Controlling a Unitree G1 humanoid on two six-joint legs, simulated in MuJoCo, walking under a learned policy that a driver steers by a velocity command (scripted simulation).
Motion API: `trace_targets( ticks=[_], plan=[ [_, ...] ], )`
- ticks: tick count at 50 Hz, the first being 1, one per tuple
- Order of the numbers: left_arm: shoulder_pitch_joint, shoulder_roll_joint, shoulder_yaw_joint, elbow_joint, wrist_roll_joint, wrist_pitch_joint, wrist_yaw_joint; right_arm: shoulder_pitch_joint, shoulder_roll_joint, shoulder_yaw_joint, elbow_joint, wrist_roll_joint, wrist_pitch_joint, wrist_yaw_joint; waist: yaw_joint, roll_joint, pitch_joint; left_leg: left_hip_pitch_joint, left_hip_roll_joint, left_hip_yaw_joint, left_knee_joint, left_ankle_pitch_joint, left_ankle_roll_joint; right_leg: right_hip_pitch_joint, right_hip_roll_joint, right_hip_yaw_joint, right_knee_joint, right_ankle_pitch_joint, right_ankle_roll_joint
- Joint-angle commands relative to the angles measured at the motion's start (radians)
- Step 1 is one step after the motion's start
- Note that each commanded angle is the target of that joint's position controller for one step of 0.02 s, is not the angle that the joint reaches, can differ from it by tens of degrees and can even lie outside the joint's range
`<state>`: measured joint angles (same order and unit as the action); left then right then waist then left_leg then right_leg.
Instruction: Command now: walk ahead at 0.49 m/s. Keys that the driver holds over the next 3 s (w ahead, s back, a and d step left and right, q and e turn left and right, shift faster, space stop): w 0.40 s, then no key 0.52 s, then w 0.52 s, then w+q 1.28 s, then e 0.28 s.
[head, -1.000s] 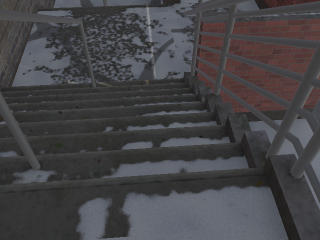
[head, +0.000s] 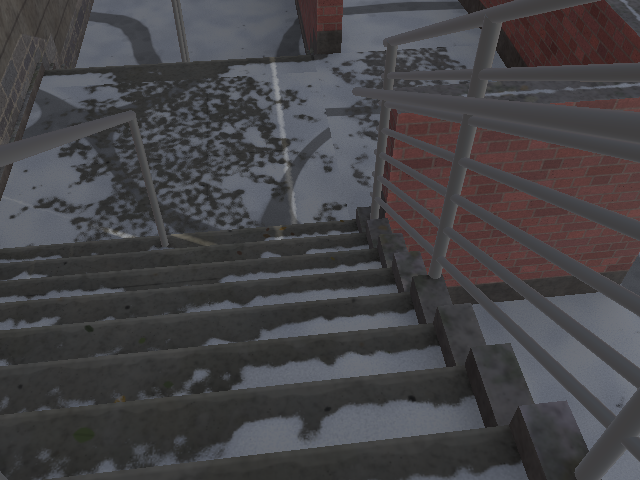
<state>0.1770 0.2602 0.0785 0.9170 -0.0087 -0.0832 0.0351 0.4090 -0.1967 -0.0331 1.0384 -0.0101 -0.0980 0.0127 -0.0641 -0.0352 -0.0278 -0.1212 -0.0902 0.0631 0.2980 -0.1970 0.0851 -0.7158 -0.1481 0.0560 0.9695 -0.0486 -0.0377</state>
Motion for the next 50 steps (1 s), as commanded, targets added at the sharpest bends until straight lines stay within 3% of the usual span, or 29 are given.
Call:
trace_targets(
  ticks=[1, 3, 5, 8, 11, 12, 13, 14, 15, 17, 19, 22, 24, 26, 32, 33, 35, 36, 37, 38, 39, 40, 41, 42, 43, 44, 46, 47, 50],
  plan=[
    [-0.012, 0.029, -0.001, -0.048, 0.008, -0.005, -0.009, -0.034, -0.147, -0.024, -0.065, 0.005, -0.014, -0.019, 0.044, 0.076, 0.082, -0.070, 0.274, -0.181, -0.141, 0.283, 0.122, -0.008, -0.003, -0.003, -0.151, 0.165, 0.004],
    [-0.114, 0.029, -0.010, -0.080, 0.003, -0.014, -0.019, -0.008, -0.149, -0.020, -0.050, 0.023, -0.018, -0.027, 0.027, 0.077, 0.121, -0.108, 0.242, -0.132, -0.146, 0.326, 0.093, 0.068, 0.037, -0.047, -0.284, 0.202, 0.009],
    [-0.151, 0.013, -0.022, -0.088, 0.011, -0.017, -0.030, 0.021, -0.187, -0.034, -0.044, 0.018, -0.013, -0.021, 0.010, 0.088, 0.108, -0.069, 0.241, -0.113, -0.112, 0.354, 0.103, 0.121, 0.063, -0.067, -0.321, 0.189, 0.017],
    [-0.204, 0.017, -0.030, -0.127, -0.001, -0.016, -0.043, 0.077, -0.162, -0.030, -0.017, 0.026, 0.011, -0.014, 0.008, 0.104, 0.127, 0.038, 0.292, -0.136, -0.046, 0.386, 0.121, 0.114, 0.090, -0.085, -0.348, 0.012, 0.005],
    [0.036, 0.110, 0.003, -0.076, -0.002, -0.033, -0.074, -0.014, -0.172, -0.032, -0.031, 0.020, 0.047, -0.032, 0.151, 0.122, -0.010, 0.119, 0.272, -0.107, 0.227, 0.653, 0.082, 0.389, 0.143, -0.110, -0.457, -0.033, -0.058],
    [0.223, 0.178, 0.024, -0.034, 0.014, -0.034, -0.077, -0.008, -0.169, -0.023, -0.045, 0.005, 0.049, -0.034, 0.213, 0.044, -0.142, -0.004, 0.213, -0.076, 0.502, 0.531, 0.051, 0.655, 0.049, 0.018, -0.466, 0.006, -0.117],
    [0.300, 0.256, 0.038, -0.021, 0.025, -0.031, -0.078, 0.147, -0.054, 0.005, -0.046, -0.011, 0.036, -0.021, 0.141, -0.177, -0.284, -0.329, 0.033, -0.057, 0.893, -0.074, -0.017, 0.988, -0.180, 0.420, -0.483, -0.054, -0.283],
    [0.328, 0.177, 0.017, -0.006, 0.014, -0.025, -0.084, 0.156, -0.069, 0.000, -0.038, 0.032, 0.008, -0.010, 0.159, -0.258, -0.326, -0.546, -0.023, -0.195, 1.066, -0.393, -0.010, 1.041, -0.251, 0.702, -0.677, -0.254, -0.363],
    [0.252, 0.108, -0.001, -0.020, 0.004, -0.024, -0.083, 0.041, -0.168, -0.025, -0.068, 0.062, -0.004, -0.010, 0.165, -0.167, -0.151, -0.642, 0.035, -0.239, 1.126, -0.327, 0.012, 0.925, -0.223, 0.576, -0.695, -0.251, -0.310],
    [0.088, 0.060, -0.024, -0.056, 0.014, -0.021, -0.079, -0.060, -0.190, -0.043, -0.111, 0.045, 0.019, -0.027, 0.102, -0.030, -0.017, -0.562, 0.126, -0.202, 1.049, -0.151, 0.006, 0.650, -0.146, 0.303, -0.726, -0.040, -0.250],
    [0.041, 0.045, -0.033, -0.054, 0.012, -0.027, -0.074, -0.031, -0.152, -0.049, -0.112, 0.035, 0.048, -0.042, 0.049, -0.004, 0.002, -0.442, 0.177, -0.205, 0.917, -0.070, -0.007, 0.527, -0.077, 0.185, -0.753, 0.018, -0.199],
    [0.127, 0.069, -0.032, -0.004, 0.008, -0.015, -0.052, -0.047, -0.139, -0.062, -0.135, 0.028, 0.083, -0.050, 0.032, 0.039, 0.049, -0.460, 0.170, -0.207, 0.767, -0.058, -0.045, 0.489, -0.084, 0.137, -0.735, 0.319, -0.209],
    [0.147, 0.087, -0.031, 0.019, 0.027, 0.005, -0.036, -0.028, -0.088, -0.054, -0.136, 0.000, 0.099, -0.044, 0.019, 0.015, -0.008, -0.417, 0.176, -0.178, 0.712, 0.020, -0.075, 0.489, -0.071, 0.060, -0.686, 0.563, -0.216],
    [0.123, 0.076, -0.040, 0.029, 0.041, 0.013, -0.030, 0.061, -0.092, -0.062, -0.089, 0.001, 0.110, -0.029, -0.013, -0.007, -0.074, -0.310, 0.164, -0.142, 0.761, 0.166, -0.087, 0.441, -0.045, -0.008, -0.598, 0.637, -0.194],
    [0.169, -0.002, -0.073, 0.064, 0.027, 0.025, -0.009, -0.120, -0.090, -0.049, -0.136, -0.010, 0.109, -0.025, 0.065, -0.097, 0.008, -0.375, 0.160, -0.098, 0.660, 0.069, -0.050, 0.452, -0.049, -0.008, -0.450, 0.550, -0.170],
    [0.157, 0.007, -0.074, 0.063, 0.030, 0.029, -0.007, -0.074, -0.073, -0.040, -0.119, -0.023, 0.108, -0.021, 0.052, -0.116, -0.004, -0.291, 0.142, -0.077, 0.610, 0.028, -0.048, 0.411, -0.047, -0.013, -0.408, 0.619, -0.173],
    [0.050, 0.033, -0.066, 0.041, -0.002, 0.025, -0.006, 0.095, -0.082, -0.042, -0.051, -0.018, 0.091, -0.031, -0.047, -0.091, -0.012, -0.035, 0.088, -0.007, 0.356, 0.241, -0.026, 0.292, 0.024, -0.078, -0.265, 0.632, -0.118],
    [0.085, 0.069, -0.049, 0.024, -0.006, 0.015, -0.009, 0.142, -0.161, -0.055, -0.029, 0.009, 0.076, -0.036, -0.011, 0.025, 0.011, -0.029, 0.130, -0.092, 0.240, 0.651, 0.016, 0.284, 0.135, -0.119, -0.131, 0.421, -0.053],
    [0.203, -0.009, -0.066, 0.030, -0.003, 0.006, -0.012, 0.120, -0.176, -0.045, -0.015, 0.013, 0.071, -0.042, 0.070, 0.248, -0.018, -0.056, 0.299, -0.330, 0.146, 0.760, 0.162, 0.256, 0.200, -0.114, 0.061, 0.027, 0.018],
    [0.169, -0.023, -0.071, 0.021, -0.003, 0.003, -0.010, 0.109, -0.100, -0.017, -0.016, 0.008, 0.060, -0.039, 0.063, 0.331, -0.010, -0.031, 0.387, -0.432, 0.088, 0.883, 0.222, 0.166, 0.186, -0.049, 0.130, -0.456, 0.026],
    [0.133, -0.010, -0.066, 0.001, -0.022, 0.005, -0.003, 0.053, -0.068, -0.002, -0.034, 0.007, 0.048, -0.029, 0.075, 0.241, 0.004, -0.017, 0.389, -0.403, 0.111, 0.879, 0.205, 0.125, 0.159, 0.013, 0.159, -0.556, 0.028],
    [0.115, -0.027, -0.071, -0.006, -0.015, 0.017, 0.003, -0.017, -0.097, -0.008, -0.056, 0.016, 0.043, -0.022, 0.102, 0.162, -0.011, -0.015, 0.368, -0.354, 0.130, 0.823, 0.173, 0.127, 0.134, 0.026, 0.115, -0.561, 0.034],
    [0.116, -0.053, -0.083, -0.018, -0.007, 0.031, 0.005, -0.108, -0.135, -0.019, -0.073, 0.029, 0.051, -0.026, 0.145, 0.151, -0.019, -0.072, 0.361, -0.331, 0.122, 0.641, 0.132, 0.187, 0.089, 0.029, -0.082, -0.518, 0.034],
    [0.089, -0.043, -0.085, -0.007, 0.005, 0.048, 0.004, -0.151, -0.103, -0.012, -0.087, 0.030, 0.058, -0.031, 0.136, 0.115, -0.032, -0.157, 0.304, -0.257, 0.115, 0.607, 0.077, 0.353, 0.078, -0.010, -0.226, -0.413, 0.032],
    [0.233, -0.053, -0.078, 0.077, 0.019, 0.064, -0.011, -0.172, -0.087, -0.012, -0.081, 0.002, 0.058, -0.034, 0.169, 0.112, -0.114, -0.296, 0.278, -0.180, 0.165, 0.579, 0.079, 0.631, 0.117, -0.057, -0.132, -0.078, 0.037],
    [0.284, -0.065, -0.078, 0.094, 0.024, 0.080, -0.024, -0.205, -0.093, -0.015, -0.081, 0.018, 0.060, -0.040, 0.210, 0.131, -0.075, -0.374, 0.236, -0.146, 0.127, 0.461, 0.059, 0.688, 0.143, -0.089, -0.182, -0.006, 0.030],
    [0.212, -0.035, -0.081, 0.067, 0.030, 0.081, -0.031, -0.162, -0.061, -0.017, -0.053, 0.045, 0.051, -0.059, 0.163, 0.072, 0.041, -0.314, 0.135, -0.089, 0.175, 0.259, -0.003, 0.605, 0.105, -0.040, -0.415, 0.246, -0.007],
    [0.149, 0.006, -0.078, 0.056, 0.016, 0.079, -0.027, -0.022, -0.019, -0.015, -0.023, 0.046, 0.061, -0.063, 0.073, -0.081, 0.035, -0.175, 0.084, -0.073, 0.199, 0.061, -0.039, 0.509, 0.048, 0.034, -0.527, 0.280, -0.043],
    [0.065, 0.100, -0.035, 0.055, -0.012, 0.072, -0.038, 0.047, -0.022, -0.029, 0.011, 0.029, 0.090, -0.072, 0.027, -0.089, 0.060, -0.043, 0.016, 0.021, 0.344, -0.102, -0.022, 0.320, 0.046, 0.083, -0.646, -0.348, -0.096]
  ],
)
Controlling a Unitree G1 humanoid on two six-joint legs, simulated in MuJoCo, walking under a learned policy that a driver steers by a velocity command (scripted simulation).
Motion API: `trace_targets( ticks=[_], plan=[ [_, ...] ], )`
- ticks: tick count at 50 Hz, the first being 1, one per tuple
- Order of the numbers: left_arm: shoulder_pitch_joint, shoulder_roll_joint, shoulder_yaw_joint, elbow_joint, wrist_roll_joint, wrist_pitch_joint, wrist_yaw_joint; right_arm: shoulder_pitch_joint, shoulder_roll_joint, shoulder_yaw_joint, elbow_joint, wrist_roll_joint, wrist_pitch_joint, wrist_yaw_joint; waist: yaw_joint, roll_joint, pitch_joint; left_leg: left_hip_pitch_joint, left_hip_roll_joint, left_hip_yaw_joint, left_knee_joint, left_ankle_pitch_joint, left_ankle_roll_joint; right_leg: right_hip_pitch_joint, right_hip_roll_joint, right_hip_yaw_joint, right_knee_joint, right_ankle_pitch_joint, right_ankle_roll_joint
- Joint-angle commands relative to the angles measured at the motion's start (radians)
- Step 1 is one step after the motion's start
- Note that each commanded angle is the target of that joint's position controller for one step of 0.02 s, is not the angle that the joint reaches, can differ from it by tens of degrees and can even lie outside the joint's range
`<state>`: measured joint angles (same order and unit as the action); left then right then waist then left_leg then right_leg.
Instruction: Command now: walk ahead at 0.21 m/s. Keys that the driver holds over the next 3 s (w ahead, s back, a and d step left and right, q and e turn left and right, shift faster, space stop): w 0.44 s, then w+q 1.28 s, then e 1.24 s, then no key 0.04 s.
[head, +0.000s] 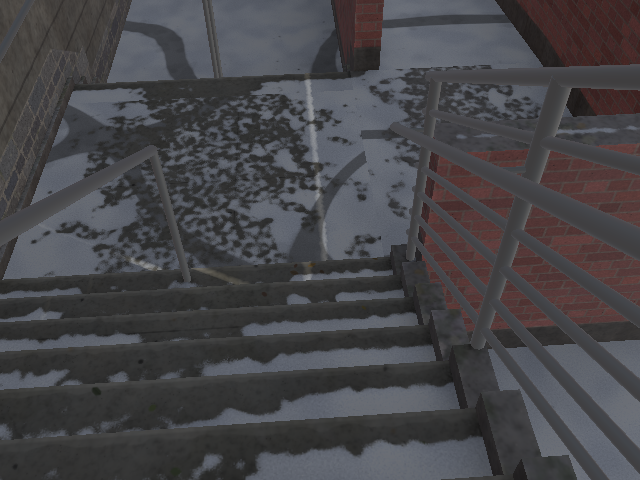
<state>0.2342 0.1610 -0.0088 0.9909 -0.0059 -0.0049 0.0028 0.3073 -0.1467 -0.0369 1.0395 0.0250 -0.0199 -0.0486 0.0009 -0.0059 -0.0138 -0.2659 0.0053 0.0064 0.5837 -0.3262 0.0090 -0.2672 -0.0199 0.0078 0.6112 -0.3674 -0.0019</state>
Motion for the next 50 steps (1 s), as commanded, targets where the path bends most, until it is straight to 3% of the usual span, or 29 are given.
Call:
trace_targets(
  ticks=[1, 5, 8, 10, 15, 16, 18, 20, 22, 23, 24, 26, 28, 29, 30, 31, 32, 33, 34, 35, 36, 37, 38, 41, 42, 44, 45, 47, 50],
  plan=[
    [-0.004, 0.202, 0.059, -0.021, -0.017, -0.015, -0.009, 0.150, -0.082, -0.032, 0.014, -0.012, 0.019, -0.006, -0.041, -0.106, 0.060, 0.107, -0.075, 0.090, 0.118, 0.022, 0.069, -0.184, -0.113, 0.171, -0.316, -0.143, -0.162],
    [-0.013, 0.147, 0.073, -0.011, -0.047, -0.039, 0.012, 0.205, -0.085, -0.041, 0.042, -0.016, -0.023, 0.006, -0.072, -0.039, 0.081, 0.130, 0.010, 0.034, 0.010, -0.057, 0.124, -0.241, -0.099, 0.134, -0.139, -0.152, -0.158],
    [-0.054, 0.087, 0.069, -0.048, -0.047, -0.062, 0.018, 0.237, -0.197, -0.070, 0.056, 0.011, -0.048, -0.006, -0.056, 0.208, 0.152, 0.075, 0.266, -0.410, -0.285, -0.286, 0.264, -0.375, 0.035, -0.094, 0.287, -0.095, -0.067],
    [-0.146, 0.113, 0.076, -0.099, -0.044, -0.083, 0.018, 0.266, -0.186, -0.064, 0.031, -0.005, -0.091, 0.011, -0.106, 0.107, 0.136, 0.219, 0.362, -0.583, -0.252, -0.139, 0.312, -0.616, -0.054, 0.055, 0.497, -0.152, -0.068],
    [-0.084, 0.094, 0.065, -0.102, -0.019, -0.068, -0.008, 0.188, -0.150, -0.043, 0.001, -0.032, -0.074, 0.027, -0.027, 0.110, 0.082, 0.054, 0.278, -0.364, -0.177, -0.015, 0.235, -0.517, -0.083, 0.037, 0.467, 0.056, -0.056],
    [-0.177, 0.112, 0.076, -0.134, -0.034, -0.066, -0.011, 0.235, -0.142, -0.040, 0.009, -0.028, -0.086, 0.018, -0.074, 0.102, 0.124, 0.129, 0.275, -0.379, -0.146, -0.175, 0.218, -0.653, -0.115, 0.119, 0.418, 0.241, -0.051],
    [-0.244, 0.128, 0.076, -0.160, -0.010, -0.066, -0.029, 0.268, -0.151, -0.037, -0.003, -0.022, -0.093, -0.007, -0.095, 0.139, 0.133, 0.126, 0.270, -0.370, -0.105, -0.208, 0.210, -0.700, -0.105, 0.103, 0.271, 0.426, -0.050],
    [-0.206, 0.080, 0.059, -0.157, 0.027, -0.046, -0.060, 0.166, -0.151, -0.037, -0.049, -0.013, -0.062, -0.017, -0.069, 0.092, 0.093, -0.243, 0.118, -0.102, -0.029, -0.170, 0.126, -0.233, -0.007, -0.038, -0.002, 0.772, -0.050],
    [-0.160, 0.057, 0.055, -0.152, -0.003, -0.012, -0.077, 0.190, -0.190, -0.049, -0.029, -0.020, -0.047, -0.015, -0.066, 0.124, 0.080, -0.402, 0.132, -0.053, -0.001, -0.262, 0.109, 0.000, 0.037, -0.076, 0.071, 0.842, -0.043],
    [-0.130, 0.075, 0.058, -0.159, -0.022, -0.003, -0.080, 0.218, -0.164, -0.040, -0.026, -0.016, -0.040, -0.007, -0.063, 0.136, 0.079, -0.387, 0.147, -0.064, 0.056, -0.298, 0.098, 0.039, 0.032, -0.057, 0.053, 0.786, -0.029],
    [-0.129, 0.096, 0.066, -0.167, -0.026, -0.002, -0.067, 0.216, -0.138, -0.041, -0.033, -0.016, -0.032, -0.009, -0.050, 0.158, 0.084, -0.311, 0.147, -0.088, 0.115, -0.310, 0.077, 0.029, 0.011, -0.038, 0.003, 0.743, -0.025],
    [-0.056, 0.175, 0.097, -0.142, -0.025, -0.019, -0.039, 0.187, -0.183, -0.052, -0.042, -0.009, -0.033, -0.017, -0.009, 0.163, 0.095, -0.108, 0.165, -0.131, 0.275, -0.230, 0.043, -0.010, -0.102, 0.043, -0.166, 0.767, -0.027],
    [0.247, 0.251, 0.141, -0.039, 0.008, -0.047, -0.029, 0.142, -0.141, -0.043, -0.048, 0.009, -0.036, -0.020, 0.141, 0.099, 0.047, -0.091, 0.076, -0.096, 0.669, -0.032, 0.028, 0.219, -0.092, -0.028, -0.293, 0.753, -0.020],
    [0.400, 0.252, 0.136, 0.022, 0.045, -0.055, -0.027, 0.237, -0.085, -0.042, 0.003, 0.027, -0.040, -0.017, 0.196, -0.052, 0.001, -0.299, -0.035, -0.125, 1.086, -0.285, 0.005, 0.427, -0.166, 0.076, -0.188, 0.771, -0.071],
    [0.426, 0.250, 0.104, 0.034, 0.050, -0.060, -0.039, 0.309, 0.009, -0.035, 0.007, 0.027, -0.057, 0.003, 0.132, -0.365, -0.018, -0.581, -0.079, -0.195, 1.403, -0.571, 0.030, 0.524, -0.196, 0.029, 0.141, 1.135, 0.046],
    [0.386, 0.233, 0.100, 0.030, 0.012, -0.058, -0.054, 0.422, -0.023, -0.051, -0.003, 0.057, -0.066, 0.010, 0.031, -0.557, -0.078, -0.700, -0.039, -0.247, 1.414, -0.392, 0.069, 0.495, -0.270, 0.140, 0.168, 1.137, 0.085],
    [0.323, 0.210, 0.097, 0.019, -0.021, -0.040, -0.077, 0.375, -0.078, -0.061, -0.030, 0.088, -0.064, 0.000, 0.009, -0.513, -0.095, -0.756, -0.027, -0.204, 1.491, -0.216, 0.073, 0.395, -0.350, 0.311, 0.012, 0.769, 0.038],
    [0.277, 0.207, 0.101, 0.047, -0.036, -0.034, -0.085, 0.262, -0.041, -0.043, -0.086, 0.082, -0.040, -0.022, -0.003, -0.427, -0.079, -0.873, 0.020, -0.154, 1.530, -0.024, 0.097, 0.301, -0.433, 0.478, -0.176, 0.252, -0.010],
    [0.151, 0.062, 0.054, 0.013, -0.007, -0.053, -0.093, 0.197, -0.047, -0.041, -0.090, 0.063, -0.012, -0.022, -0.008, -0.189, -0.020, -0.817, 0.056, -0.214, 1.303, 0.202, 0.130, 0.087, -0.393, 0.420, -0.210, 0.063, -0.025],
    [0.088, 0.053, 0.050, 0.019, -0.018, -0.082, -0.082, 0.221, -0.053, -0.037, -0.085, 0.012, 0.004, -0.012, -0.058, -0.089, 0.067, -0.770, 0.068, -0.221, 1.265, 0.195, 0.124, -0.041, -0.350, 0.411, -0.140, 0.277, -0.005],
    [0.073, 0.031, 0.030, 0.040, 0.003, -0.103, -0.080, 0.206, -0.066, -0.046, -0.094, 0.000, 0.008, -0.006, -0.081, -0.050, 0.075, -0.747, 0.091, -0.247, 1.235, 0.169, 0.113, -0.100, -0.354, 0.374, -0.086, 0.408, -0.014],
    [0.069, 0.065, 0.034, 0.033, -0.012, -0.114, -0.055, 0.203, -0.028, -0.045, -0.116, -0.011, 0.019, 0.015, -0.099, -0.022, 0.106, -0.656, 0.105, -0.248, 0.986, 0.256, 0.069, -0.188, -0.293, 0.213, -0.129, 0.329, -0.014],
    [0.128, 0.096, 0.043, 0.069, -0.008, -0.112, -0.021, 0.166, -0.012, -0.048, -0.139, 0.012, 0.024, 0.029, -0.087, -0.081, 0.139, -0.636, 0.108, -0.285, 0.853, 0.248, 0.044, -0.190, -0.292, 0.213, -0.145, 0.232, -0.033],
    [0.279, 0.189, 0.067, 0.098, 0.031, -0.110, 0.011, 0.118, -0.019, -0.043, -0.204, -0.005, 0.052, 0.055, -0.064, 0.000, 0.141, -0.781, 0.097, -0.285, 0.825, 0.277, 0.001, -0.048, -0.363, 0.283, -0.116, 0.332, -0.103],
    [0.306, 0.174, 0.070, 0.099, 0.038, -0.108, 0.009, 0.091, -0.029, -0.040, -0.223, 0.000, 0.052, 0.062, -0.057, 0.007, 0.141, -0.808, 0.103, -0.285, 0.807, 0.268, 0.015, -0.025, -0.369, 0.274, -0.148, 0.274, -0.100],
    [0.295, 0.053, 0.044, 0.099, 0.007, -0.102, 0.024, 0.064, -0.105, -0.065, -0.248, 0.022, 0.034, 0.070, -0.051, -0.049, 0.184, -0.794, 0.089, -0.328, 0.605, 0.492, 0.037, -0.040, -0.293, 0.144, -0.079, 0.152, -0.035],
    [0.327, 0.045, 0.040, 0.109, 0.009, -0.102, 0.037, 0.032, -0.089, -0.060, -0.268, 0.004, 0.024, 0.078, -0.032, -0.113, 0.198, -0.808, 0.079, -0.306, 0.572, 0.545, 0.056, -0.022, -0.300, 0.115, -0.062, 0.230, -0.035],
    [0.333, 0.097, 0.048, 0.088, 0.045, -0.086, 0.062, -0.012, -0.077, -0.062, -0.290, -0.002, 0.013, 0.093, -0.002, -0.075, 0.204, -0.663, 0.038, -0.236, 0.416, 0.768, 0.034, -0.091, -0.238, -0.023, -0.004, 0.197, -0.027],
    [0.339, 0.109, 0.054, 0.082, 0.015, -0.073, 0.067, -0.010, -0.019, -0.051, -0.308, -0.011, 0.032, 0.110, 0.014, -0.079, 0.207, -0.600, 0.019, -0.171, 0.389, 0.801, 0.059, -0.072, -0.257, -0.094, 0.099, 0.280, -0.006]
  ],
)
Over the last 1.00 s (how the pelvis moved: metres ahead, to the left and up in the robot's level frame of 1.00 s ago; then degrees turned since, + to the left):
0.32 -0.02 -0.02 0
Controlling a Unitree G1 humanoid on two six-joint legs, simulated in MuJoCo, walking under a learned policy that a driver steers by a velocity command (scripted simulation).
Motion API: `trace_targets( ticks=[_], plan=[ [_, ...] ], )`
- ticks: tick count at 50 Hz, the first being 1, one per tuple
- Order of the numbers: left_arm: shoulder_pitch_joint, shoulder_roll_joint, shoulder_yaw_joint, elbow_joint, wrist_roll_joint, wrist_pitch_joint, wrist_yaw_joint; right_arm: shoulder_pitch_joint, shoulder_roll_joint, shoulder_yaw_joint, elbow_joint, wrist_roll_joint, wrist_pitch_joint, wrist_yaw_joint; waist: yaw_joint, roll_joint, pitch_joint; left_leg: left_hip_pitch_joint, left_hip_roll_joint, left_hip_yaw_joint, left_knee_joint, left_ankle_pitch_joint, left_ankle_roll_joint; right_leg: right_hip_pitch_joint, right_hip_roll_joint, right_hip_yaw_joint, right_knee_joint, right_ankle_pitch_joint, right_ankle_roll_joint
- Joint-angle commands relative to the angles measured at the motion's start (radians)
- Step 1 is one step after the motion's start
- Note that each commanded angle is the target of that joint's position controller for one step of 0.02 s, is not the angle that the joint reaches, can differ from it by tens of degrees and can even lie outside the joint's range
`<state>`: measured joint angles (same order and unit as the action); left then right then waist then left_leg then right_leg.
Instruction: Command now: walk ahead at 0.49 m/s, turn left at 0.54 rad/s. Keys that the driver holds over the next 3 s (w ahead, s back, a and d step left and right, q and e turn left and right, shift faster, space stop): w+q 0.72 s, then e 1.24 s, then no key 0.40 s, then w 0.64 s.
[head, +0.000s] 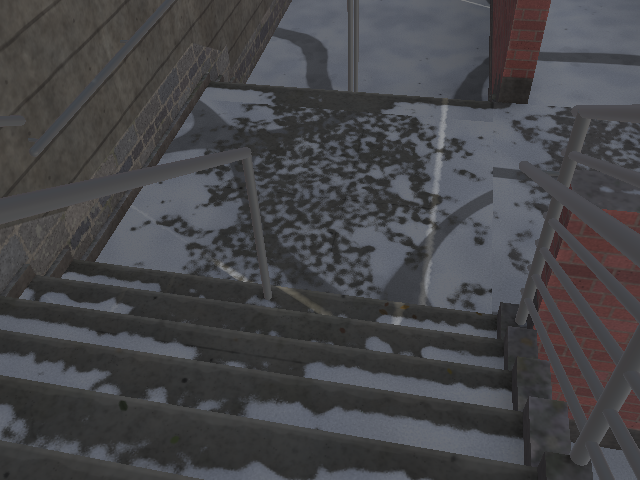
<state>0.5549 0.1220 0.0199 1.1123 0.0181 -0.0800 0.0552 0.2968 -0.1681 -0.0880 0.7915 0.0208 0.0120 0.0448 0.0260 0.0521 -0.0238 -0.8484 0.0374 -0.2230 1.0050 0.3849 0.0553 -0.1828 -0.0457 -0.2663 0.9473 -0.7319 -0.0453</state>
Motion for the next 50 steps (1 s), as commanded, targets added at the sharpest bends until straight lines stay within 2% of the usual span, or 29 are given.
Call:
trace_targets(
  ticks=[1, 3, 6, 8, 9, 10, 11, 12, 13, 14, 16, 19, 20, 24, 25, 28, 31, 34, 36, 37, 38, 39, 40, 41, 42, 44, 46, 48, 50],
  plan=[
    [0.015, 0.132, 0.023, -0.061, -0.027, 0.000, 0.016, -0.063, -0.018, 0.002, -0.082, -0.042, 0.006, 0.020, 0.030, -0.116, 0.203, 0.024, -0.024, 0.139, -0.100, 0.140, 0.007, -0.138, -0.206, 0.133, -0.211, 0.609, 0.046],
    [0.052, 0.132, 0.037, -0.089, -0.043, -0.003, 0.026, -0.221, -0.013, 0.011, -0.138, -0.016, -0.003, 0.037, 0.123, -0.071, 0.244, 0.019, -0.005, 0.189, -0.230, 0.119, -0.021, -0.080, -0.225, 0.124, -0.156, 0.470, 0.040],
    [-0.029, 0.229, 0.072, -0.115, -0.056, 0.017, 0.017, -0.241, -0.017, 0.019, -0.158, -0.008, 0.003, 0.048, 0.108, -0.174, 0.229, 0.220, 0.006, 0.257, -0.369, -0.131, -0.015, -0.084, -0.288, 0.121, -0.046, 0.676, -0.035],
    [-0.097, 0.253, 0.080, -0.123, -0.055, 0.027, 0.001, -0.039, -0.131, -0.021, -0.108, 0.005, 0.002, 0.034, -0.015, -0.197, 0.091, 0.538, 0.007, 0.281, -0.428, -0.115, 0.044, -0.067, -0.319, 0.091, 0.229, 1.046, -0.037],
    [-0.150, 0.230, 0.073, -0.122, -0.054, 0.011, -0.010, 0.140, -0.220, -0.055, -0.043, 0.004, -0.007, 0.009, -0.110, -0.060, -0.011, 0.789, -0.045, 0.340, -0.503, -0.018, 0.080, -0.132, -0.263, 0.067, 0.511, 1.045, -0.005],
    [-0.158, 0.242, 0.088, -0.095, -0.062, -0.009, -0.011, 0.288, -0.245, -0.069, 0.027, -0.005, -0.013, -0.022, -0.213, 0.087, 0.018, 1.000, -0.011, 0.250, -0.622, 0.116, 0.152, -0.360, -0.113, 0.033, 0.983, 0.481, 0.044],
    [-0.094, 0.145, 0.077, -0.134, -0.016, -0.034, -0.013, 0.280, -0.280, -0.042, 0.038, -0.027, -0.032, -0.015, -0.139, 0.318, -0.024, 1.222, 0.083, 0.111, -0.269, 0.670, 0.240, -0.742, -0.016, 0.116, 1.343, -0.279, 0.077],
    [-0.091, 0.139, 0.062, -0.208, -0.046, -0.067, -0.034, 0.336, -0.227, -0.015, 0.047, -0.033, -0.042, 0.011, -0.133, 0.256, -0.245, 1.291, 0.194, -0.079, -0.231, 0.502, 0.365, -0.798, -0.036, 0.321, 1.275, -0.234, 0.078],
    [-0.168, 0.166, 0.071, -0.269, -0.053, -0.063, -0.020, 0.336, -0.174, -0.016, 0.046, -0.005, -0.036, 0.021, -0.159, 0.029, -0.238, 1.176, 0.211, -0.126, -0.335, 0.094, 0.337, -0.845, -0.072, 0.340, 1.084, -0.114, 0.056],
    [-0.224, 0.136, 0.066, -0.315, -0.039, -0.051, -0.005, 0.267, -0.188, -0.021, 0.056, 0.021, -0.029, 0.016, -0.109, -0.054, -0.180, 1.065, 0.189, -0.166, -0.355, -0.141, 0.312, -0.922, -0.072, 0.310, 1.018, -0.072, 0.054],
    [-0.227, 0.162, 0.072, -0.363, -0.082, -0.028, 0.000, 0.057, -0.155, 0.000, -0.002, -0.020, -0.026, 0.018, 0.006, -0.072, -0.083, 0.677, 0.268, -0.476, -0.504, -0.713, 0.305, -0.867, -0.090, 0.402, 0.735, 0.267, 0.053],
    [-0.233, 0.121, 0.059, -0.408, 0.009, 0.013, 0.013, -0.068, -0.188, 0.002, -0.047, -0.047, -0.031, -0.046, 0.087, -0.048, -0.049, 0.313, 0.164, -0.267, -0.461, -0.183, 0.256, -0.533, -0.059, 0.338, 0.353, 0.476, 0.138],
    [-0.130, 0.149, 0.061, -0.358, -0.002, 0.008, -0.003, -0.066, -0.246, -0.012, -0.058, -0.066, -0.028, -0.058, 0.108, -0.035, -0.133, 0.298, 0.153, -0.239, -0.399, -0.055, 0.247, -0.409, -0.034, 0.332, 0.444, 0.676, 0.138],
    [-0.407, 0.212, 0.064, -0.475, -0.030, 0.004, -0.031, 0.130, -0.147, 0.002, -0.032, 0.030, -0.037, -0.079, -0.010, 0.019, -0.039, 0.596, 0.104, -0.364, -0.284, -0.523, 0.246, -0.764, -0.027, 0.483, 0.243, 0.752, 0.092],
    [-0.459, 0.204, 0.061, -0.489, -0.043, -0.002, -0.043, 0.159, -0.144, 0.000, -0.033, 0.021, -0.044, -0.082, -0.020, 0.025, -0.011, 0.657, 0.112, -0.424, -0.267, -0.622, 0.262, -0.847, -0.032, 0.513, 0.176, 0.725, 0.092],
    [-0.481, 0.205, 0.061, -0.521, -0.002, -0.017, -0.081, 0.117, -0.124, 0.003, -0.063, 0.029, -0.014, -0.123, -0.019, 0.080, 0.025, 0.381, -0.047, -0.226, -0.229, -0.847, 0.195, -0.458, 0.012, 0.457, -0.226, 1.049, 0.086],
    [-0.445, 0.170, 0.064, -0.557, -0.041, 0.018, -0.094, 0.106, -0.110, 0.021, -0.095, -0.001, 0.023, -0.144, -0.041, 0.149, 0.021, 0.257, -0.075, -0.171, -0.154, -0.794, 0.166, -0.158, 0.021, 0.415, -0.425, 1.031, 0.091],
    [-0.208, 0.190, 0.093, -0.473, -0.038, 0.012, -0.097, 0.085, -0.088, 0.033, -0.107, -0.001, 0.037, -0.146, 0.046, 0.047, 0.051, 0.241, -0.133, -0.171, 0.127, -0.750, 0.098, 0.067, -0.038, 0.366, -0.615, 1.041, 0.041],
    [0.201, 0.216, 0.108, -0.343, -0.031, 0.025, -0.088, 0.086, 0.007, 0.058, -0.072, -0.002, 0.020, -0.101, 0.195, -0.222, 0.013, -0.076, -0.277, -0.028, 0.810, -1.241, -0.001, 0.466, -0.166, 0.409, -0.477, 1.258, 0.037],
    [0.181, 0.271, 0.108, -0.328, -0.030, 0.025, -0.103, 0.272, 0.028, 0.058, -0.066, 0.005, 0.000, -0.075, 0.047, -0.427, -0.016, -0.306, -0.284, 0.010, 1.164, -1.316, -0.042, 0.565, -0.225, 0.572, -0.290, 1.451, 0.005],
    [0.128, 0.324, 0.112, -0.339, -0.052, 0.039, -0.118, 0.357, -0.006, 0.059, -0.062, 0.023, -0.012, -0.068, 0.002, -0.528, -0.047, -0.397, -0.242, 0.062, 1.349, -1.263, -0.090, 0.581, -0.283, 0.667, -0.315, 1.520, -0.079],
    [0.106, 0.430, 0.129, -0.306, -0.072, 0.044, -0.125, 0.252, -0.043, 0.058, -0.143, 0.082, -0.017, -0.079, -0.015, -0.529, -0.053, -0.470, -0.190, 0.133, 1.467, -1.188, -0.116, 0.469, -0.406, 0.919, -0.486, 1.012, -0.285],
    [-0.024, 0.262, 0.082, -0.319, -0.060, 0.075, -0.096, 0.036, -0.055, 0.051, -0.162, 0.054, 0.014, -0.089, 0.001, -0.177, 0.070, -0.470, -0.123, 0.152, 1.421, -1.061, -0.093, 0.251, -0.318, 0.866, -0.636, 0.463, -0.222],
    [-0.116, 0.279, 0.063, -0.333, -0.042, 0.079, -0.079, -0.050, -0.037, 0.070, -0.224, 0.062, 0.026, -0.099, -0.025, -0.238, 0.161, -0.394, -0.093, 0.124, 1.369, -0.987, -0.094, 0.031, -0.351, 0.918, -0.676, 0.443, -0.261],
    [-0.217, 0.213, 0.026, -0.331, -0.029, 0.059, -0.063, -0.052, -0.013, 0.083, -0.222, 0.028, 0.040, -0.109, -0.069, -0.169, 0.210, -0.317, -0.070, 0.037, 1.303, -0.944, -0.087, -0.123, -0.327, 0.866, -0.659, 0.530, -0.230],
    [-0.295, 0.171, -0.011, -0.335, -0.011, 0.059, -0.039, 0.040, 0.007, 0.083, -0.180, -0.005, 0.031, -0.110, -0.158, -0.139, 0.184, -0.167, -0.042, 0.094, 1.019, -0.816, -0.082, -0.254, -0.160, 0.659, -0.619, 0.565, -0.136],
    [-0.185, 0.208, 0.001, -0.305, -0.027, 0.046, -0.018, 0.039, -0.049, 0.062, -0.168, -0.015, -0.003, -0.101, -0.127, -0.052, 0.143, -0.222, -0.019, 0.146, 0.799, -0.544, -0.122, -0.131, -0.127, 0.604, -0.534, 0.854, -0.129],
    [-0.088, 0.156, -0.012, -0.257, -0.048, 0.034, 0.007, -0.083, 0.033, 0.087, -0.205, -0.060, -0.030, -0.096, -0.082, -0.068, 0.070, -0.168, 0.053, 0.145, 0.438, -0.311, -0.157, -0.045, -0.124, 0.591, -0.497, 0.952, -0.153],
    [-0.060, 0.168, 0.005, -0.270, -0.043, 0.044, 0.018, -0.215, 0.057, 0.100, -0.249, -0.049, -0.038, -0.081, 0.002, -0.148, 0.030, 0.146, 0.033, 0.202, -0.065, -0.229, -0.148, -0.119, -0.092, 0.506, -0.595, 0.935, -0.143]
  ],
)
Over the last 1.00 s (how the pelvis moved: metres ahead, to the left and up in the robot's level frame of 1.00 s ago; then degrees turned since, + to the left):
0.31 -0.12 -0.23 14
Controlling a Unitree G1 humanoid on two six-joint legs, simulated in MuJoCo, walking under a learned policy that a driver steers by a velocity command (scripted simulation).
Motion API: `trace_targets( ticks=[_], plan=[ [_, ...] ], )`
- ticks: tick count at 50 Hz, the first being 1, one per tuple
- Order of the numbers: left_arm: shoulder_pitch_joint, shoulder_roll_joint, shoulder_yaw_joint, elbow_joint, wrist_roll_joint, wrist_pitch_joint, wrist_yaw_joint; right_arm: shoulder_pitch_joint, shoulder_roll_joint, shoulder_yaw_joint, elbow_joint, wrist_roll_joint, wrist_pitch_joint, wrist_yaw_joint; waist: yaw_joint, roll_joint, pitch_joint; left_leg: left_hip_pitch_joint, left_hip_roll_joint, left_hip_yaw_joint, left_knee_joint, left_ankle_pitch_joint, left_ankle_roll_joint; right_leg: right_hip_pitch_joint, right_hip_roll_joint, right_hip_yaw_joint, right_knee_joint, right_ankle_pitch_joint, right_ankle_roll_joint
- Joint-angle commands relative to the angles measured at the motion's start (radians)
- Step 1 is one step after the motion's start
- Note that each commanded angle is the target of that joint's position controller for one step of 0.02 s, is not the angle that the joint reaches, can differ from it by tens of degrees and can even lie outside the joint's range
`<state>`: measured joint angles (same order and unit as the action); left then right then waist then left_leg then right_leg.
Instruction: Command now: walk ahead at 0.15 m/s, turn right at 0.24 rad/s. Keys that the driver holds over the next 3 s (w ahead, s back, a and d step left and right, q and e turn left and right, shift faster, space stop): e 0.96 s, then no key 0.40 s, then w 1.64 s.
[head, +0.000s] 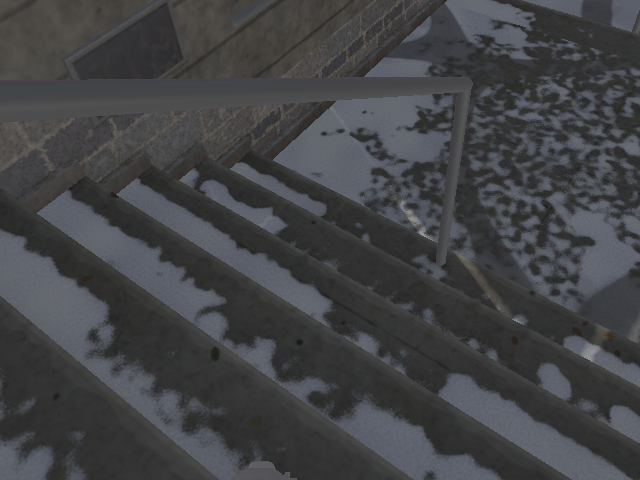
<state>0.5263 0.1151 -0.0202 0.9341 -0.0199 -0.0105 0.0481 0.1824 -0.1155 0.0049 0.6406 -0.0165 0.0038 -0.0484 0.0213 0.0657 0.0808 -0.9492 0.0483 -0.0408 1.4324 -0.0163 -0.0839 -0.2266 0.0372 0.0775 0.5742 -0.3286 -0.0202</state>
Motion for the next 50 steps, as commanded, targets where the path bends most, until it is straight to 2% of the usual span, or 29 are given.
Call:
trace_targets(
  ticks=[1, 2, 3, 5, 7, 8, 9, 10, 11, 13, 15, 17, 19, 21, 24, 25, 26, 27, 28, 31, 34, 37, 42, 43, 44, 47, 48, 49, 50],
  plan=[
    [-0.039, 0.212, 0.058, -0.094, 0.000, -0.015, 0.030, -0.166, -0.003, 0.005, -0.106, 0.007, -0.029, 0.021, 0.034, -0.231, -0.060, 0.338, 0.000, 0.039, -0.586, 0.119, -0.003, -0.093, -0.178, 0.170, -0.238, 0.510, -0.169],
    [-0.059, 0.227, 0.070, -0.106, 0.004, 0.002, 0.026, -0.178, -0.012, 0.000, -0.112, 0.018, -0.028, 0.034, 0.023, -0.268, -0.074, 0.419, -0.015, 0.041, -0.608, 0.059, 0.005, -0.094, -0.197, 0.177, -0.244, 0.532, -0.177],
    [-0.069, 0.304, 0.097, -0.135, 0.018, 0.012, 0.015, -0.153, -0.066, -0.018, -0.096, 0.034, -0.037, 0.042, 0.027, -0.286, -0.082, 0.481, -0.048, 0.064, -0.671, 0.046, 0.020, -0.083, -0.208, 0.189, -0.234, 0.492, -0.184],
    [-0.087, 0.277, 0.100, -0.178, -0.004, 0.047, 0.023, -0.157, -0.132, -0.051, -0.079, 0.017, -0.034, 0.042, 0.036, -0.274, -0.058, 0.535, -0.089, 0.054, -0.837, -0.012, 0.038, 0.011, -0.184, 0.258, -0.198, 0.420, -0.163],
    [-0.103, 0.216, 0.089, -0.210, -0.019, 0.065, 0.031, -0.063, -0.176, -0.076, -0.055, 0.002, -0.054, 0.033, -0.023, -0.262, -0.088, 0.691, -0.059, 0.013, -1.013, 0.066, 0.091, 0.052, -0.115, 0.282, -0.048, 0.386, -0.100],
    [-0.163, 0.170, 0.075, -0.263, -0.017, 0.065, 0.022, 0.087, -0.239, -0.089, -0.023, -0.002, -0.055, 0.033, -0.079, -0.146, -0.232, 0.949, 0.108, -0.095, -0.965, 0.465, 0.164, -0.058, -0.050, 0.230, 0.197, 0.237, -0.060],
    [0.012, 0.084, 0.060, -0.265, 0.010, 0.065, 0.012, 0.186, -0.218, -0.074, 0.027, 0.008, -0.037, 0.036, -0.036, 0.134, -0.386, 1.230, 0.362, -0.295, -0.857, 0.793, 0.354, -0.303, 0.068, 0.200, 0.477, -0.378, -0.010],
    [-0.041, 0.155, 0.083, -0.304, -0.003, 0.077, 0.009, 0.186, -0.203, -0.075, 0.040, 0.019, -0.025, 0.051, -0.058, 0.146, -0.389, 1.074, 0.452, -0.435, -0.970, 0.440, 0.432, -0.393, 0.076, 0.210, 0.660, -0.428, 0.044],
    [-0.133, 0.234, 0.112, -0.342, -0.004, 0.098, 0.016, 0.125, -0.205, -0.074, 0.024, 0.023, -0.018, 0.054, -0.056, 0.133, -0.266, 0.952, 0.410, -0.391, -1.021, 0.241, 0.426, -0.467, 0.053, 0.151, 0.790, -0.351, 0.084],
    [-0.169, 0.279, 0.135, -0.362, 0.006, 0.136, 0.027, -0.005, -0.178, -0.059, 0.011, 0.009, 0.005, 0.046, -0.009, 0.167, -0.162, 0.774, 0.307, -0.219, -1.060, 0.057, 0.365, -0.467, 0.016, 0.087, 0.866, -0.235, 0.120],
    [-0.183, 0.231, 0.114, -0.370, -0.009, 0.144, 0.006, -0.082, -0.200, -0.056, 0.003, -0.009, 0.021, 0.032, 0.041, 0.136, -0.123, 0.629, 0.240, -0.073, -1.045, -0.006, 0.301, -0.376, 0.012, -0.024, 0.792, -0.111, 0.124],
    [-0.228, 0.194, 0.092, -0.367, -0.016, 0.139, 0.006, -0.064, -0.217, -0.041, 0.004, -0.038, 0.027, 0.015, 0.020, 0.085, -0.138, 0.572, 0.258, -0.044, -1.004, -0.012, 0.300, -0.339, 0.023, -0.061, 0.787, -0.041, 0.109],
    [-0.284, 0.150, 0.061, -0.404, -0.014, 0.130, -0.006, -0.065, -0.233, -0.042, -0.009, -0.027, 0.045, -0.005, 0.009, 0.134, -0.136, 0.562, 0.248, 0.011, -0.988, -0.149, 0.279, -0.307, 0.000, -0.098, 0.604, -0.038, 0.067],
    [-0.286, 0.193, 0.068, -0.393, -0.011, 0.115, -0.013, -0.085, -0.272, -0.051, -0.036, -0.029, 0.056, -0.009, 0.012, 0.125, -0.174, 0.456, 0.228, 0.077, -0.931, -0.175, 0.262, -0.107, 0.040, -0.201, 0.572, 0.090, 0.053],
    [-0.146, 0.200, 0.080, -0.374, -0.006, 0.115, -0.028, -0.117, -0.277, -0.064, -0.046, 0.045, 0.059, -0.022, 0.072, 0.177, -0.131, 0.411, 0.254, 0.075, -0.833, -0.356, 0.198, 0.045, 0.017, -0.158, 0.145, -0.109, -0.025],
    [-0.131, 0.239, 0.097, -0.349, -0.001, 0.113, -0.034, -0.051, -0.257, -0.064, -0.039, 0.047, 0.051, -0.028, 0.039, 0.034, -0.107, 0.323, 0.209, 0.113, -0.656, -0.395, 0.152, 0.146, 0.053, -0.126, 0.059, -0.113, -0.047],
    [-0.066, 0.382, 0.137, -0.343, 0.007, 0.102, -0.029, -0.046, -0.183, -0.043, -0.084, 0.027, 0.049, -0.022, 0.023, -0.382, -0.051, -0.026, 0.087, 0.188, -0.176, -0.720, 0.056, 0.283, -0.162, 0.308, -0.046, 0.359, -0.120],
    [-0.043, 0.469, 0.148, -0.372, 0.018, 0.064, -0.046, -0.212, -0.169, -0.035, -0.167, 0.039, 0.013, -0.012, 0.074, -0.459, -0.121, -0.251, -0.030, -0.038, 0.000, -0.738, 0.057, 0.323, -0.338, 0.690, -0.155, 0.692, -0.230],
    [-0.130, 0.475, 0.149, -0.386, 0.059, 0.041, -0.051, -0.311, -0.233, -0.048, -0.194, 0.066, -0.010, -0.020, 0.082, -0.292, -0.083, -0.304, -0.057, -0.131, 0.056, -0.631, 0.080, 0.210, -0.376, 0.772, -0.235, 0.493, -0.284],
    [-0.332, 0.356, 0.102, -0.418, 0.013, 0.075, -0.017, -0.143, -0.246, -0.068, -0.082, -0.008, 0.019, -0.046, -0.070, -0.139, -0.060, -0.148, -0.044, -0.122, 0.130, -0.356, 0.057, -0.002, -0.277, 0.502, -0.109, 0.377, -0.206],
    [-0.367, 0.258, 0.057, -0.434, 0.009, 0.094, -0.003, -0.044, -0.210, -0.071, -0.039, -0.024, 0.053, -0.035, -0.104, -0.086, -0.118, 0.015, -0.070, -0.044, 0.227, -0.171, 0.005, -0.121, -0.187, 0.337, -0.030, 0.526, -0.218],
    [-0.303, 0.239, 0.046, -0.409, 0.003, 0.076, 0.015, -0.098, -0.149, -0.048, -0.085, -0.013, 0.074, -0.027, -0.056, -0.088, -0.158, 0.020, -0.068, -0.034, 0.198, -0.124, 0.007, -0.041, -0.143, 0.305, 0.025, 0.617, -0.238],
    [-0.319, 0.247, 0.063, -0.385, -0.003, 0.102, 0.037, -0.144, -0.131, -0.031, -0.145, -0.008, 0.042, 0.000, -0.014, -0.204, -0.204, 0.053, -0.085, -0.023, -0.088, -0.105, 0.009, 0.064, -0.106, 0.337, 0.068, 0.543, -0.204],
    [-0.308, 0.240, 0.067, -0.386, -0.006, 0.103, 0.036, -0.184, -0.141, -0.033, -0.161, -0.008, 0.037, 0.007, 0.007, -0.220, -0.205, 0.060, -0.087, -0.031, -0.164, -0.131, 0.005, 0.090, -0.120, 0.382, 0.061, 0.491, -0.205],
    [-0.371, 0.272, 0.068, -0.411, 0.019, 0.092, 0.029, -0.150, -0.197, -0.050, -0.141, -0.012, 0.020, 0.019, 0.004, -0.213, -0.257, 0.134, -0.071, -0.068, -0.069, -0.060, 0.004, 0.084, -0.167, 0.435, 0.102, 0.552, -0.239],
    [-0.327, 0.283, 0.084, -0.384, -0.009, 0.103, 0.023, -0.230, -0.147, -0.032, -0.185, 0.019, 0.016, 0.026, 0.033, -0.252, -0.163, 0.189, -0.107, -0.030, -0.375, -0.356, 0.010, 0.077, -0.133, 0.486, 0.026, 0.506, -0.256],
    [-0.320, 0.288, 0.087, -0.374, -0.004, 0.106, 0.025, -0.217, -0.151, -0.032, -0.178, 0.027, 0.015, 0.034, 0.031, -0.251, -0.156, 0.249, -0.118, -0.028, -0.433, -0.426, 0.015, 0.060, -0.128, 0.512, 0.005, 0.479, -0.252],
    [-0.469, 0.310, 0.086, -0.424, 0.032, 0.087, 0.019, -0.079, -0.230, -0.061, -0.121, 0.011, -0.003, 0.048, -0.044, -0.271, -0.244, 0.416, -0.087, -0.028, -0.227, -0.176, 0.026, -0.031, -0.151, 0.540, 0.076, 0.639, -0.268],
    [-0.435, 0.278, 0.085, -0.406, -0.010, 0.098, 0.011, -0.127, -0.181, -0.045, -0.147, 0.029, 0.003, 0.046, -0.007, -0.263, -0.159, 0.337, -0.107, -0.025, -0.559, -0.434, 0.049, 0.041, -0.125, 0.487, -0.005, 0.598, -0.259]
  ],
)
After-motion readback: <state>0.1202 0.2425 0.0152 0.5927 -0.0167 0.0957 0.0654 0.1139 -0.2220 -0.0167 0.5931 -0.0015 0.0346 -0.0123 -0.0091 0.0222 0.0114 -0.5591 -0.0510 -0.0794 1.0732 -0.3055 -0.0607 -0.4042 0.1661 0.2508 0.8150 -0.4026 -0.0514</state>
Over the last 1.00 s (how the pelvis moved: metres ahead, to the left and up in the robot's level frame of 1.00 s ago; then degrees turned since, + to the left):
0.44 0.01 -0.29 26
